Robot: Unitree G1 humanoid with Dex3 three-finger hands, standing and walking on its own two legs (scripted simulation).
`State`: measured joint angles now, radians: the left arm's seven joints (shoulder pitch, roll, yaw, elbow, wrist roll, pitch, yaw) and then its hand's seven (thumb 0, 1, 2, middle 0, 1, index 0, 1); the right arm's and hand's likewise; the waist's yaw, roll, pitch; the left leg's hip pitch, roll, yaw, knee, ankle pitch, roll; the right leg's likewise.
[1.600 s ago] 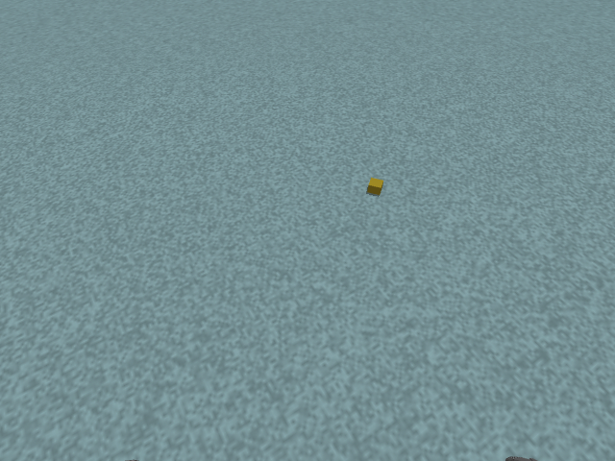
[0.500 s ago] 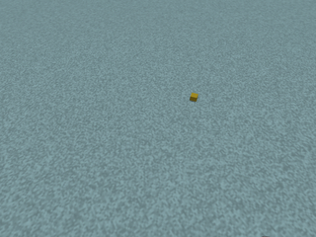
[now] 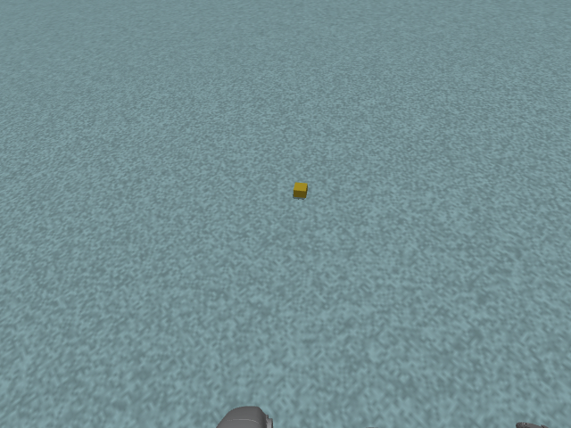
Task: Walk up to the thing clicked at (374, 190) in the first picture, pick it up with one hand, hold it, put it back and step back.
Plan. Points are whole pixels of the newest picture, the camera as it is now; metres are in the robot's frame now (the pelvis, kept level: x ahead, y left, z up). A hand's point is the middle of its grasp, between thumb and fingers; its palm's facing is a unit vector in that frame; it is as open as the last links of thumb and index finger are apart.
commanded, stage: walk up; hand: left
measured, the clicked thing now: (300, 190) +1.23 +0.03 -0.74
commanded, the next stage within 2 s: none
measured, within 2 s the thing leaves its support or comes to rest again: neither
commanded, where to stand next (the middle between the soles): +0.89 -0.11 m, yaw -10 degrees
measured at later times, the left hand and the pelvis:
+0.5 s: hand (178, 285) +0.37 +0.26 -0.12, palm faces -0.24 -0.90 -0.36, open 7.4 cm; pelvis +0.22 +0.00 +0.01, yaw -8 degrees
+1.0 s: hand (213, 227) +0.53 +0.21 -0.13, palm faces -0.17 -0.92 -0.36, open 7.4 cm; pelvis +0.45 -0.05 +0.00, yaw -9 degrees
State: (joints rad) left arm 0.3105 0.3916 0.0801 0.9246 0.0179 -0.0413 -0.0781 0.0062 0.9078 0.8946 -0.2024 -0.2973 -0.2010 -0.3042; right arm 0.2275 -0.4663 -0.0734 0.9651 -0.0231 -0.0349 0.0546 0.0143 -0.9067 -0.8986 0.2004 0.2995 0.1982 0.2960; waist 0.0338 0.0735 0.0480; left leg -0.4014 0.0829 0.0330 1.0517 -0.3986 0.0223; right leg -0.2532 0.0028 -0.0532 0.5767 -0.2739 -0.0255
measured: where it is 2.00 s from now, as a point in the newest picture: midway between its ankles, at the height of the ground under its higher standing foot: (331, 265)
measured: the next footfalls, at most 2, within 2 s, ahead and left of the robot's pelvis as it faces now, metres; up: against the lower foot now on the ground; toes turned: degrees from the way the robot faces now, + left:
left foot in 0.20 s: +0.24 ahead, +0.13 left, +0.00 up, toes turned +3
right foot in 0.60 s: +0.42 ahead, -0.17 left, +0.00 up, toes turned -12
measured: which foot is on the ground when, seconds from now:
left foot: up 0.00-0.18, down 0.20-0.62, up 0.64-1.00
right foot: down 0.00-0.22, up 0.24-0.58, down 0.60-1.00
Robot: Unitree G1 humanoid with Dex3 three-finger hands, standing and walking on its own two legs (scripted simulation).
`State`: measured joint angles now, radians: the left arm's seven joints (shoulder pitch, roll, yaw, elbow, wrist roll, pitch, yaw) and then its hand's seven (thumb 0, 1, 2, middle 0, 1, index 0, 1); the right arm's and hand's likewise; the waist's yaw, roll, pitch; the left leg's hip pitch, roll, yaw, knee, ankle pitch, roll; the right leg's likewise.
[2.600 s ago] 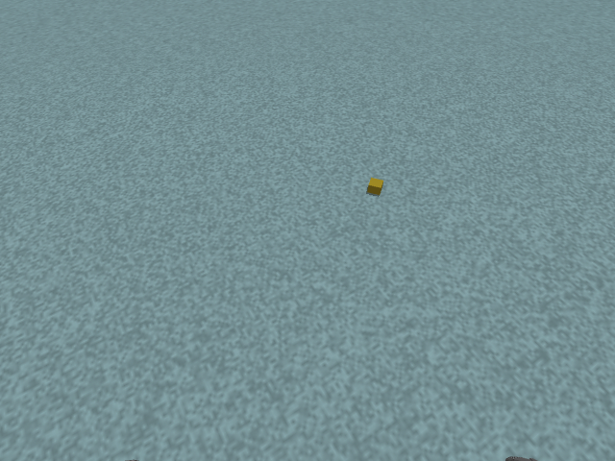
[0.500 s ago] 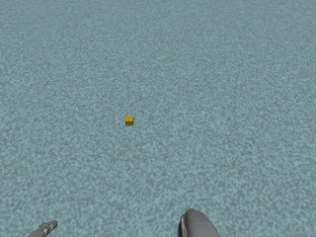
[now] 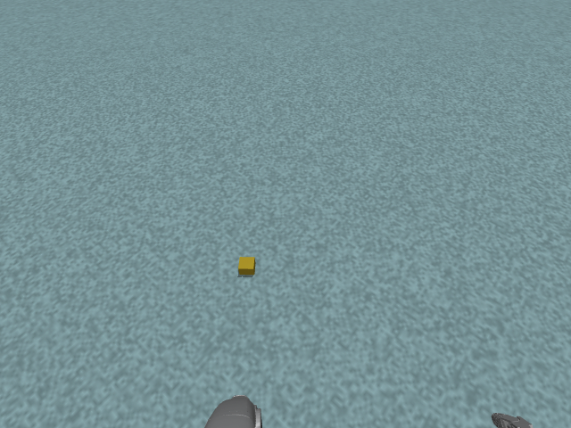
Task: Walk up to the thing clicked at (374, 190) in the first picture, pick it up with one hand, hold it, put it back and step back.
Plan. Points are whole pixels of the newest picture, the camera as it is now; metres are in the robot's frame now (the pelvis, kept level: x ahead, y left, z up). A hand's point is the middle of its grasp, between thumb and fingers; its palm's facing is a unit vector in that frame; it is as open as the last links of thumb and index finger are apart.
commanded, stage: walk up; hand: left
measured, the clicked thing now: (247, 265) +0.76 +0.21 -0.74
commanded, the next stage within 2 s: none
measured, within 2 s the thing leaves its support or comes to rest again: neither
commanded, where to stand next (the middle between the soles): +0.45 +0.01 m, yaw +0 degrees
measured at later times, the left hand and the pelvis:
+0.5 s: hand (157, 322) +0.29 +0.26 -0.13, palm faces -0.03 -0.90 -0.43, open 7.4 cm; pelvis +0.19 -0.02 -0.01, yaw +0 degrees
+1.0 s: hand (151, 282) +0.38 +0.31 -0.16, palm faces -0.03 -0.93 -0.36, open 7.4 cm; pelvis +0.34 +0.03 +0.00, yaw +0 degrees
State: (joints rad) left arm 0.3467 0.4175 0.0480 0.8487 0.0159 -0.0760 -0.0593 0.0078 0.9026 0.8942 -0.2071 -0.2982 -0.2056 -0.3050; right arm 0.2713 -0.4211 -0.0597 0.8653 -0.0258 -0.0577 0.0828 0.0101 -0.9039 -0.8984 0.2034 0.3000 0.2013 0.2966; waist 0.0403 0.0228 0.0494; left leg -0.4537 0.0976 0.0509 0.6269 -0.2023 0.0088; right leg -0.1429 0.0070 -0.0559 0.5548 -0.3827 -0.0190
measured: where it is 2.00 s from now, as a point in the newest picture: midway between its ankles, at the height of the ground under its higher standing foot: (293, 360)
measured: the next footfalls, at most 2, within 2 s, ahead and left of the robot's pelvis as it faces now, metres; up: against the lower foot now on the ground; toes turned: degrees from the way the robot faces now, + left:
left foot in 0.02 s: +0.16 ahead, +0.14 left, +0.00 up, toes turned +6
right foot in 0.44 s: +0.31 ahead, -0.14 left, +0.00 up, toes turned -5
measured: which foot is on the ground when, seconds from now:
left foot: up 0.00-0.00, down 0.02-0.44, up 0.46-0.80, down 0.82-1.00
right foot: down 0.00-0.06, up 0.08-0.42, down 0.44-0.86, up 0.88-1.00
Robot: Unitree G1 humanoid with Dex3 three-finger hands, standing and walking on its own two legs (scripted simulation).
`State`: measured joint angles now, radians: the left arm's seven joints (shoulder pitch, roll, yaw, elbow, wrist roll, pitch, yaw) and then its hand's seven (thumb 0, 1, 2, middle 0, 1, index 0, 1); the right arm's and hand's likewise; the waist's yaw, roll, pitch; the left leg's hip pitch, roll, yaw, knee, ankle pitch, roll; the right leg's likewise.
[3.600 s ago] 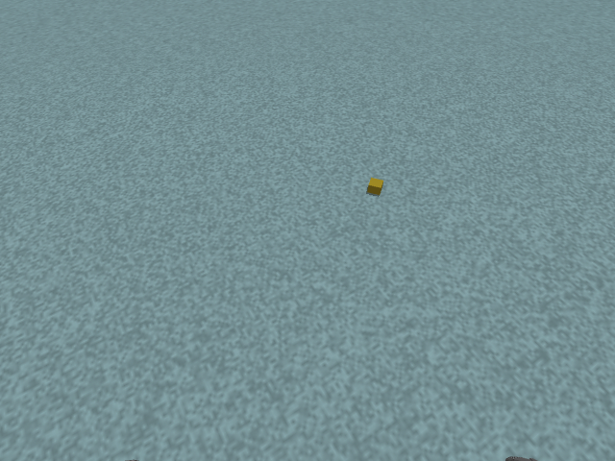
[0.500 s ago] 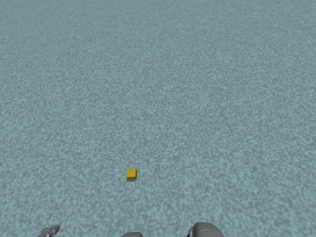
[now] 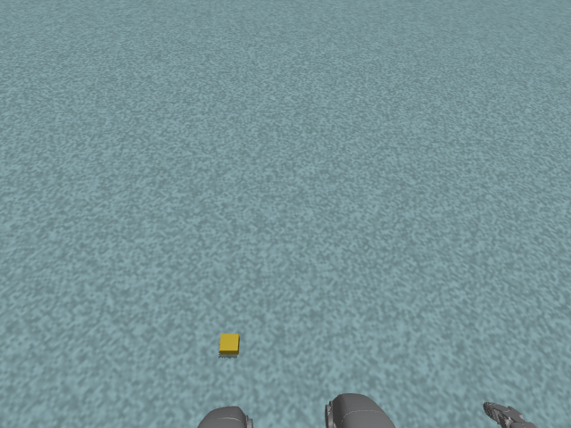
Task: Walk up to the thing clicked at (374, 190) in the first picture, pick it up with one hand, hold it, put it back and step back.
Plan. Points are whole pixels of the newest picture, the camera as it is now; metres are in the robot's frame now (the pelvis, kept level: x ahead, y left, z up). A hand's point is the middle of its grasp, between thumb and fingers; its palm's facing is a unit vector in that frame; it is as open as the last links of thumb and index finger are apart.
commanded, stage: walk up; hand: left
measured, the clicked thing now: (229, 344) +0.42 +0.17 -0.74
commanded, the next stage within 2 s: stand in 1.30 s
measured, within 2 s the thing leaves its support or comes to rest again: neither
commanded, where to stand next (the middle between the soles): +0.11 -0.02 m, yaw -1 degrees
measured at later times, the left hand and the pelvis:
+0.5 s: hand (144, 407) +0.15 +0.23 -0.14, palm faces -0.06 -0.94 -0.35, open 7.4 cm; pelvis +0.04 -0.02 +0.01, yaw -2 degrees
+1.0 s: hand (139, 425) +0.13 +0.23 -0.14, palm faces -0.04 -0.95 -0.32, open 7.4 cm; pelvis +0.05 -0.01 +0.02, yaw -2 degrees
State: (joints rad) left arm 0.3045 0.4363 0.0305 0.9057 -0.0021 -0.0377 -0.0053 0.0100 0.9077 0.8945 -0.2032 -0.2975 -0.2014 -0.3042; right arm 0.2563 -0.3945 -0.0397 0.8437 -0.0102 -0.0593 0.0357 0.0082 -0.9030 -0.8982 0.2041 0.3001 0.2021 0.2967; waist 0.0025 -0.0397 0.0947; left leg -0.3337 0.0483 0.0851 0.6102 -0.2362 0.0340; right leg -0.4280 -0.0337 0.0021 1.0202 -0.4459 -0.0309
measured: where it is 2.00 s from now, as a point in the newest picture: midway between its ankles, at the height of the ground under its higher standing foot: outside the picture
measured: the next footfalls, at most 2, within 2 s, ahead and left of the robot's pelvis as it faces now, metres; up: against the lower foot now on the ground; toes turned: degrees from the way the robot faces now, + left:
right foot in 0.18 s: +0.11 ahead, -0.14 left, +0.00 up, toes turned -1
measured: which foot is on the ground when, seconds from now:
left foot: down 0.00-1.00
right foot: up 0.00-0.16, down 0.18-1.00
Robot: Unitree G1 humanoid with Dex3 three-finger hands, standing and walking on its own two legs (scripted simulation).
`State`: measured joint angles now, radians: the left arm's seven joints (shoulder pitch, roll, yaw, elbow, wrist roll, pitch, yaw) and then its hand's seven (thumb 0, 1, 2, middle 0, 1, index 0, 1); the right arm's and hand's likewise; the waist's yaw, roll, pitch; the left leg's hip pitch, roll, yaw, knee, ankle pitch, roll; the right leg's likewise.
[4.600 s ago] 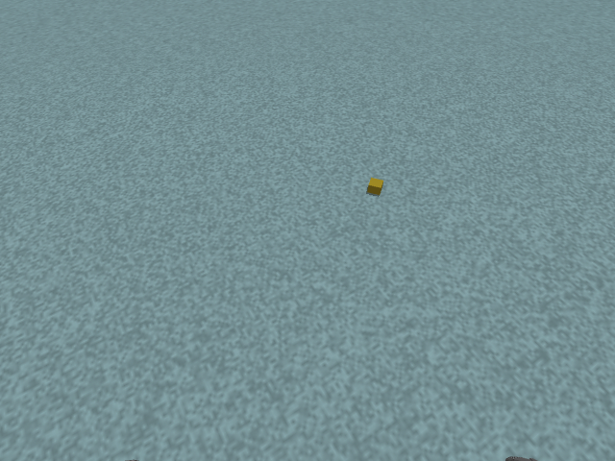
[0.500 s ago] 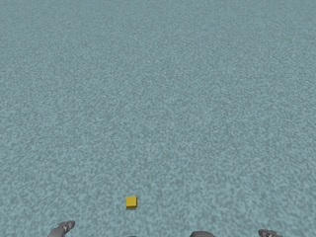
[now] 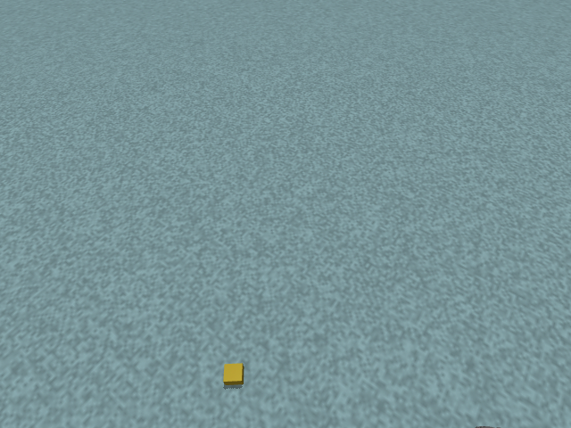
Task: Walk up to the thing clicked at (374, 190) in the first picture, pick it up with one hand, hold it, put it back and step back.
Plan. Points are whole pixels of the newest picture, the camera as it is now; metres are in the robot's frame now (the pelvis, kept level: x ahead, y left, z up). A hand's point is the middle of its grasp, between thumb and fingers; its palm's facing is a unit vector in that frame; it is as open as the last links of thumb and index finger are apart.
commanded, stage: walk up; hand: left
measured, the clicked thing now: (233, 374) +0.37 +0.20 -0.76
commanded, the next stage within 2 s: stand in 0.30 s
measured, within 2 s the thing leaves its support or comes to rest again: neither
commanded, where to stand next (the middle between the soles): +0.06 +0.00 m, yaw +2 degrees
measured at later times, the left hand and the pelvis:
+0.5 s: hand out of the picture +0.09 +0.25 -0.16, palm faces +0.00 -0.94 -0.33, open 7.4 cm; pelvis +0.01 +0.00 +0.00, yaw +1 degrees
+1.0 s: hand out of the picture +0.10 +0.25 -0.15, palm faces +0.00 -0.94 -0.34, open 7.4 cm; pelvis +0.02 +0.00 +0.00, yaw +1 degrees
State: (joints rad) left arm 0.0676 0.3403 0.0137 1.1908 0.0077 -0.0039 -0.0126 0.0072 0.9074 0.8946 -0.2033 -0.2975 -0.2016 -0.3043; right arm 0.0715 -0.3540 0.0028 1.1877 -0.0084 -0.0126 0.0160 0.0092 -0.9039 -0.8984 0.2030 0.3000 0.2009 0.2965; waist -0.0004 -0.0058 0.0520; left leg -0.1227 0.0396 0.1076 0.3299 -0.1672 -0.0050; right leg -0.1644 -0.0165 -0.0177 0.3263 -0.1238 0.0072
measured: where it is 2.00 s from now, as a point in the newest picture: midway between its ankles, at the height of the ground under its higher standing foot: outside the picture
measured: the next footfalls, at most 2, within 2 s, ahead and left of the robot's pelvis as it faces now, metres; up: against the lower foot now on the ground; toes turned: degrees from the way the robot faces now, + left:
none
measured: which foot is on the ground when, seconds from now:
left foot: down 0.00-1.00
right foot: down 0.00-1.00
